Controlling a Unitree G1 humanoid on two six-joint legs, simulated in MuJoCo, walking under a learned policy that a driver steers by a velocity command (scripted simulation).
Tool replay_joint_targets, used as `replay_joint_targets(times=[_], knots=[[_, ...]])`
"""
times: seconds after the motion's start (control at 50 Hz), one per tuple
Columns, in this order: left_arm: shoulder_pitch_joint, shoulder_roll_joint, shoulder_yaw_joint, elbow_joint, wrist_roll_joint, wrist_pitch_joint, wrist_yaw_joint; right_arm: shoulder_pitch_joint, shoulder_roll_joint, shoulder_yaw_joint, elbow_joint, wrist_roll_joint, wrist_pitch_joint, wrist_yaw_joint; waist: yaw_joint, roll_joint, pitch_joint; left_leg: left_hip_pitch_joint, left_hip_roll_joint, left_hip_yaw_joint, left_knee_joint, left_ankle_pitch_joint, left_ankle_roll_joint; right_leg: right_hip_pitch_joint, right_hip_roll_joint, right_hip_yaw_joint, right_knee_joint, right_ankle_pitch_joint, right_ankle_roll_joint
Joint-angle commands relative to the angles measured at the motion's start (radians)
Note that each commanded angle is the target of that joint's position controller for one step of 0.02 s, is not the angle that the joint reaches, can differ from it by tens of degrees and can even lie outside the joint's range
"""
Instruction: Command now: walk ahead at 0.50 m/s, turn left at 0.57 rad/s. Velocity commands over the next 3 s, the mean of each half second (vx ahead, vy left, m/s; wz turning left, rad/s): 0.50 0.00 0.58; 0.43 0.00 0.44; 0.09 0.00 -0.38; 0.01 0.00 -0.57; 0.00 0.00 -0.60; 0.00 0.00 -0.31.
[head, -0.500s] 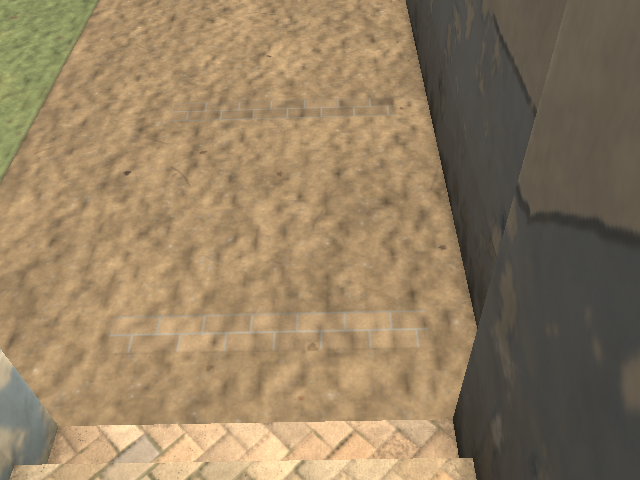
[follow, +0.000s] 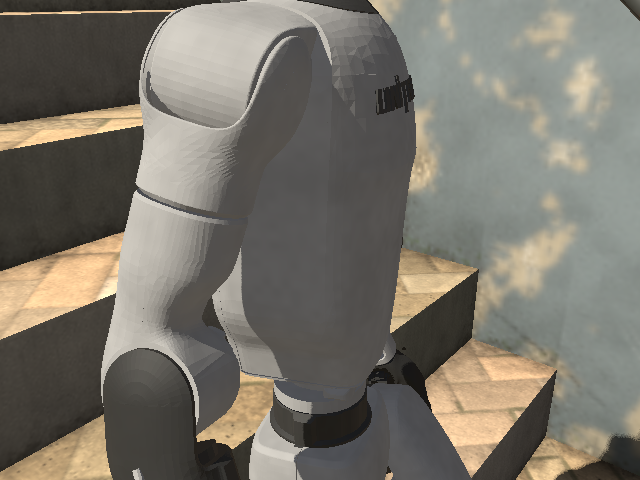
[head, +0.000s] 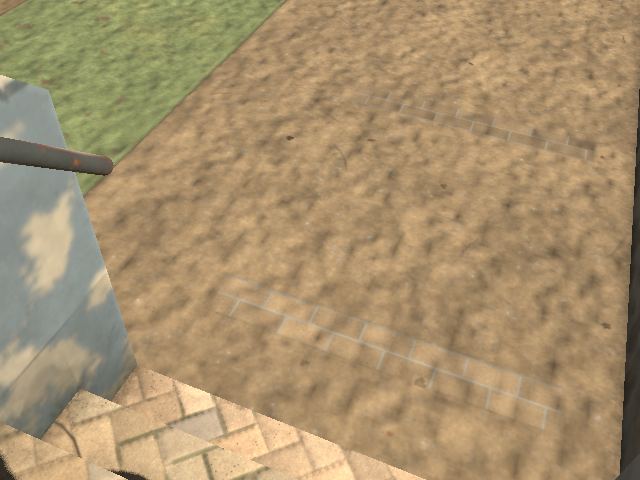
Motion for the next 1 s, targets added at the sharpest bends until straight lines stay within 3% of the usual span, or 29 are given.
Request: replay_joint_targets(times=[0.02, 0.04, 0.08, 0.14, 0.22, 0.3, 0.34, 0.38, 0.4, 0.42, 0.44, 0.46, 0.48, 0.52, 0.54, 0.56, 0.58, 0.62, 0.66, 0.68, 0.76, 0.8, 0.84, 0.88, 0.9, 0.92, 0.96, 0.98, 1.0], knots=[[-0.068, 0.081, 0.004, -0.119, 0.025, 0.013, -0.004, 0.093, -0.049, 0.022, -0.034, -0.038, -0.003, -0.031, 0.027, -0.026, 0.068, -0.023, 0.329, -0.575, -0.272, -0.183, 0.208, -0.349, -0.033, 0.045, -0.415, 0.405, 0.113], [-0.124, 0.074, 0.003, -0.128, 0.020, 0.024, -0.008, 0.040, -0.030, 0.033, -0.057, -0.034, 0.001, -0.039, 0.049, -0.027, 0.115, -0.239, 0.269, -0.506, -0.261, -0.134, 0.186, -0.166, -0.018, 0.007, -0.568, 0.527, 0.144], [0.007, 0.055, 0.003, -0.063, -0.004, 0.034, -0.003, 0.069, -0.104, 0.010, -0.068, -0.044, -0.003, -0.042, 0.087, 0.072, 0.029, -0.277, 0.209, -0.459, -0.173, 0.125, 0.154, 0.014, 0.021, -0.016, -0.584, 0.750, 0.151], [-0.129, 0.106, 0.015, -0.128, -0.006, 0.028, -0.029, 0.147, -0.080, 0.007, -0.041, -0.002, -0.002, -0.053, 0.039, 0.124, 0.035, -0.119, 0.192, -0.529, -0.011, -0.147, 0.148, -0.147, 0.002, 0.061, -0.769, 0.963, 0.125], [-0.265, 0.104, 0.026, -0.192, 0.012, 0.014, -0.036, 0.196, -0.080, 0.005, -0.058, -0.013, 0.009, -0.047, -0.042, 0.151, 0.075, -0.080, 0.158, -0.610, 0.019, -0.202, 0.191, -0.074, 0.016, 0.094, -0.954, 0.957, 0.122], [-0.187, 0.079, 0.025, -0.197, -0.032, 0.016, -0.039, 0.096, -0.100, -0.001, -0.107, -0.027, 0.014, -0.044, -0.036, 0.202, 0.085, -0.293, 0.062, -0.436, 0.155, -0.035, 0.139, 0.354, 0.081, -0.006, -1.183, 0.843, 0.114], [-0.130, 0.071, 0.029, -0.185, -0.068, 0.016, -0.038, 0.103, -0.113, -0.007, -0.121, -0.050, 0.030, -0.057, -0.051, 0.169, 0.110, -0.266, 0.045, -0.413, 0.253, 0.015, 0.125, 0.480, 0.052, 0.011, -1.388, 0.804, 0.092], [0.214, 0.109, 0.055, -0.087, -0.076, 0.024, -0.033, 0.041, -0.107, -0.007, -0.099, -0.050, 0.042, -0.072, 0.116, 0.150, 0.072, -0.325, 0.014, -0.360, 0.585, 0.152, 0.129, 0.756, -0.060, -0.002, -1.599, 0.987, 0.049], [0.342, 0.153, 0.075, -0.037, -0.077, 0.038, -0.035, 0.034, -0.075, -0.011, -0.105, -0.049, 0.033, -0.065, 0.177, 0.001, 0.042, -0.440, -0.040, -0.297, 0.907, 0.017, 0.106, 0.914, -0.127, 0.053, -1.663, 0.938, 0.011], [0.311, 0.133, 0.060, -0.049, -0.090, 0.027, -0.053, 0.073, 0.013, -0.005, -0.118, -0.046, 0.028, -0.061, 0.132, -0.138, 0.043, -0.550, -0.169, -0.188, 1.358, -0.445, 0.082, 0.899, -0.252, 0.193, -1.666, 0.994, -0.037], [0.272, 0.118, 0.031, -0.046, -0.048, 0.009, -0.077, 0.160, 0.106, 0.024, -0.160, -0.024, 0.024, -0.050, -0.026, -0.276, -0.018, -0.826, -0.124, -0.133, 1.542, -0.555, 0.080, 1.015, -0.230, 0.093, -1.111, 1.473, 0.103], [0.304, 0.150, 0.045, -0.034, -0.073, -0.004, -0.080, 0.214, 0.085, 0.024, -0.163, -0.003, 0.016, -0.056, -0.038, -0.337, -0.117, -0.923, -0.054, -0.081, 1.504, -0.474, 0.064, 1.131, -0.251, 0.143, -1.138, 1.441, 0.174], [0.346, 0.178, 0.057, -0.033, -0.086, -0.023, -0.066, 0.099, 0.034, 0.013, -0.158, -0.030, 0.015, -0.065, 0.017, -0.321, -0.091, -1.016, -0.014, -0.039, 1.531, -0.342, 0.040, 1.062, -0.289, 0.281, -1.289, 1.116, 0.112], [0.254, 0.139, 0.028, -0.047, -0.070, -0.022, -0.044, -0.171, -0.049, -0.004, -0.209, -0.057, 0.035, -0.068, 0.037, -0.211, 0.118, -1.061, 0.062, -0.078, 1.387, -0.165, -0.027, 0.729, -0.314, 0.410, -1.484, 0.747, 0.026], [0.207, 0.087, 0.004, -0.028, -0.050, -0.027, -0.038, -0.183, -0.010, 0.005, -0.198, -0.052, 0.036, -0.060, -0.013, -0.138, 0.182, -1.012, 0.067, -0.128, 1.263, -0.049, -0.043, 0.580, -0.277, 0.323, -1.425, 0.786, 0.026], [0.154, 0.077, -0.009, -0.049, -0.039, -0.032, -0.035, -0.150, -0.022, 0.003, -0.185, -0.039, 0.035, -0.051, -0.055, -0.089, 0.174, -0.925, 0.055, -0.120, 1.080, 0.085, -0.061, 0.466, -0.240, 0.255, -1.410, 0.691, 0.032], [0.106, 0.033, -0.034, -0.044, -0.058, -0.037, -0.023, -0.178, 0.007, 0.017, -0.166, -0.031, 0.036, -0.040, -0.087, -0.054, 0.193, -0.795, 0.043, -0.091, 0.879, 0.216, -0.093, 0.305, -0.209, 0.199, -1.442, 0.606, 0.032], [0.055, 0.079, -0.034, -0.056, -0.073, -0.047, -0.027, -0.156, 0.059, 0.038, -0.142, -0.041, 0.033, -0.018, -0.109, -0.050, 0.144, -0.410, 0.032, 0.005, 0.614, 0.489, -0.075, 0.100, -0.176, 0.096, -1.495, 0.676, 0.035], [0.110, 0.143, -0.014, -0.022, -0.083, -0.039, -0.030, -0.099, 0.012, 0.015, -0.079, -0.037, 0.045, -0.018, -0.095, -0.148, 0.066, -0.367, 0.053, 0.027, 0.625, 0.628, -0.033, 0.300, -0.184, 0.052, -1.443, 0.780, 0.040], [0.146, 0.098, -0.022, 0.014, -0.080, -0.031, -0.027, -0.165, -0.014, 0.008, -0.098, -0.031, 0.037, -0.020, -0.065, -0.161, 0.126, -0.515, 0.088, -0.034, 0.532, 0.655, -0.015, 0.435, -0.158, 0.046, -1.372, 0.712, 0.044], [0.379, 0.095, -0.020, 0.094, -0.018, -0.030, -0.011, -0.324, -0.004, 0.005, -0.131, -0.038, -0.001, -0.033, 0.053, -0.075, 0.193, -0.737, 0.113, -0.057, 0.318, 0.487, 0.011, 0.810, -0.221, 0.072, -1.312, 0.948, 0.021], [0.421, 0.063, -0.021, 0.105, 0.001, -0.039, -0.018, -0.412, -0.010, -0.002, -0.142, -0.026, -0.019, -0.034, 0.105, -0.021, 0.193, -0.765, 0.119, 0.000, 0.197, 0.554, 0.002, 0.887, -0.182, 0.048, -1.237, 0.732, -0.008], [0.462, -0.014, -0.041, 0.135, -0.008, -0.052, -0.012, -0.417, 0.060, 0.019, -0.119, -0.031, -0.054, -0.015, 0.108, 0.048, 0.205, -0.594, 0.112, -0.014, 0.018, 0.702, -0.006, 0.789, -0.150, 0.042, -1.195, 0.770, -0.015], [0.369, -0.019, -0.051, 0.125, -0.047, -0.060, -0.030, -0.239, 0.054, 0.026, -0.026, -0.020, -0.077, -0.006, 0.041, 0.069, 0.128, -0.073, 0.049, 0.113, -0.174, 0.765, -0.004, 0.490, -0.082, -0.035, -1.076, 0.970, 0.008], [0.420, -0.021, -0.055, 0.152, -0.071, -0.062, -0.050, -0.184, 0.018, 0.010, 0.021, -0.042, -0.069, -0.009, 0.052, 0.121, 0.102, 0.112, 0.013, 0.160, -0.149, 0.723, 0.000, 0.352, -0.046, -0.021, -1.070, 1.025, 0.042], [0.414, 0.026, -0.049, 0.154, -0.076, -0.067, -0.054, -0.164, 0.021, 0.012, 0.041, -0.040, -0.051, 0.001, 0.025, 0.147, 0.077, 0.235, -0.012, 0.183, -0.173, 0.690, -0.019, 0.318, -0.051, 0.011, -1.029, 1.103, 0.050], [0.416, 0.020, -0.042, 0.180, -0.059, -0.039, -0.019, -0.109, 0.058, 0.027, 0.076, -0.045, -0.042, 0.014, -0.011, 0.168, 0.131, 0.439, 0.021, 0.209, -0.433, 0.916, -0.068, 0.212, 0.013, 0.006, -0.802, 0.830, 0.091], [0.329, 0.053, -0.024, 0.157, -0.047, -0.025, -0.001, -0.028, 0.052, 0.032, 0.099, -0.047, -0.026, 0.000, -0.077, 0.196, 0.150, 0.569, 0.113, 0.076, -0.583, 1.015, -0.081, 0.101, 0.048, 0.011, -0.639, 0.257, 0.091], [0.217, 0.103, 0.009, 0.113, -0.031, -0.022, 0.016, 0.023, -0.020, 0.014, 0.123, -0.035, -0.007, -0.027, -0.136, 0.197, 0.166, 0.565, 0.199, 0.001, -0.680, 1.086, -0.053, 0.090, 0.098, -0.014, -0.458, -0.213, 0.082]])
